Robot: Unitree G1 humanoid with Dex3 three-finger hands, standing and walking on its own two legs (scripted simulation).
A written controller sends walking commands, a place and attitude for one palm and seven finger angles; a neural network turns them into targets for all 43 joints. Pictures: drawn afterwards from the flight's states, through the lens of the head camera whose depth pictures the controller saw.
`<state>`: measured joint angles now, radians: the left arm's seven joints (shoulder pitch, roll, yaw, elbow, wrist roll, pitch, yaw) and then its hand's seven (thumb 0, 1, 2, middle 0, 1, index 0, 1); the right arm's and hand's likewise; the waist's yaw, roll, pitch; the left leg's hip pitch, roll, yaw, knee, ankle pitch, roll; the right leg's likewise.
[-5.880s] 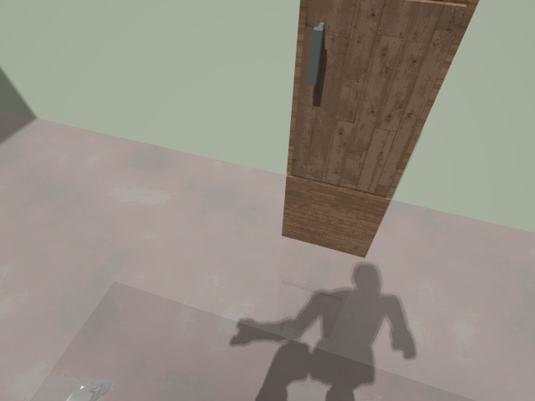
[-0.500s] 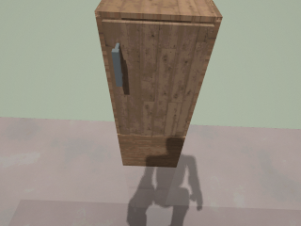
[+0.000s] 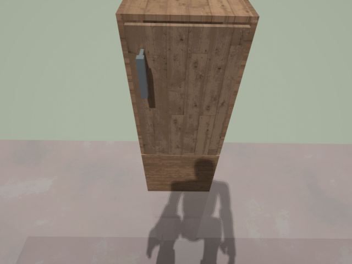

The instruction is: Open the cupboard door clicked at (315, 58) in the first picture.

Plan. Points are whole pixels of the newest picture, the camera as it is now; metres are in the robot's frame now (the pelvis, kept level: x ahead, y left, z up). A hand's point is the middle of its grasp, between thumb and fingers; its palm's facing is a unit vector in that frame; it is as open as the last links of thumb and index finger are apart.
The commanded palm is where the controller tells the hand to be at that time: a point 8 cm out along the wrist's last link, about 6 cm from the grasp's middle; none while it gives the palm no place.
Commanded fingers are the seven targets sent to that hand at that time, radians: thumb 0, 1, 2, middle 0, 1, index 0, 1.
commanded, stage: come to a stop and stand still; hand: left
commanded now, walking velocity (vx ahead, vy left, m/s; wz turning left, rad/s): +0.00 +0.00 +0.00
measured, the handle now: (143, 74) +0.61 +0.14 +0.11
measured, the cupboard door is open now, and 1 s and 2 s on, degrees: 0 0 0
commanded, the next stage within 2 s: look again from close up in 0.62 s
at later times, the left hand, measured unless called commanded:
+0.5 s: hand out of the picture -0.08 +0.15 -0.18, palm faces +0.05 -0.99 -0.14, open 7.4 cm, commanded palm none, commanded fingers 0.00 0.90 0.90 -0.20 -0.30 -0.20 -0.30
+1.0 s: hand out of the picture -0.02 +0.19 -0.18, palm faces +0.04 -0.98 -0.20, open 7.4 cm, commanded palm none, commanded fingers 0.00 0.90 0.90 -0.20 -0.30 -0.20 -0.30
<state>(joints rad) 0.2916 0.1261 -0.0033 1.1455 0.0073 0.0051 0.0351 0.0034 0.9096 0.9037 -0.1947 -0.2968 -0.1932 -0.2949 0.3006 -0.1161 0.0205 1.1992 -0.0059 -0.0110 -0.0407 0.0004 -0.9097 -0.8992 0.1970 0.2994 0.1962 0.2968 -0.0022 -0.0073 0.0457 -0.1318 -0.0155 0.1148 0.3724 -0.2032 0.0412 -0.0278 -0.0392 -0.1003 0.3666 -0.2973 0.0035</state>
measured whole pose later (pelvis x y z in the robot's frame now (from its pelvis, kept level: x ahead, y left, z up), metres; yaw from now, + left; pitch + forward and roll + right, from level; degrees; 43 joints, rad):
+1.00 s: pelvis -0.05 +0.01 -0.01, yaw +1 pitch -3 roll -1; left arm 0.30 0.18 0.01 1.01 0.03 0.00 0.04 0.00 0.91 0.90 -0.20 -0.30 -0.19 -0.30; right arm 0.29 -0.18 -0.02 1.02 -0.02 -0.01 -0.03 0.00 -0.91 -0.90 0.20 0.30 0.20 0.30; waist -0.01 0.00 0.00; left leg -0.29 0.01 0.09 0.56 -0.23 0.06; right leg -0.16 -0.03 -0.12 0.53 -0.31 0.00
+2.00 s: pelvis -0.07 +0.03 -0.01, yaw -1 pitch -1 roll +0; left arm 0.35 0.15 0.06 1.05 0.05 0.03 -0.03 0.01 0.91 0.90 -0.20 -0.30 -0.19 -0.29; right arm 0.40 -0.08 -0.03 1.10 -0.03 -0.05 -0.04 0.00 -0.91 -0.90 0.20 0.30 0.20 0.30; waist -0.01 -0.05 -0.05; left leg -0.20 0.04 0.15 0.49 -0.27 0.03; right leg -0.55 -0.07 -0.02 1.05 -0.22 -0.01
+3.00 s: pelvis +0.10 -0.08 -0.01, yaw +3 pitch -1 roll +0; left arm 0.26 0.13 0.03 1.02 0.04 0.01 0.04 0.01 0.91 0.90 -0.20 -0.30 -0.20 -0.30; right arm 0.16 -0.19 -0.07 1.02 0.00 0.05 -0.03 0.00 -0.92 -0.90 0.20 0.30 0.20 0.30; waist 0.03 0.02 0.10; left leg -0.35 0.01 0.06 0.90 -0.52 -0.02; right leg -0.29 -0.08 -0.10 0.57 -0.25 0.01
